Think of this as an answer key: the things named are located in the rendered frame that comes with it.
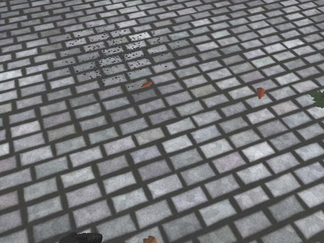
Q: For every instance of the left robot hand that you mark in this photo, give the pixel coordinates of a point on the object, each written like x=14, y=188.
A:
x=82, y=238

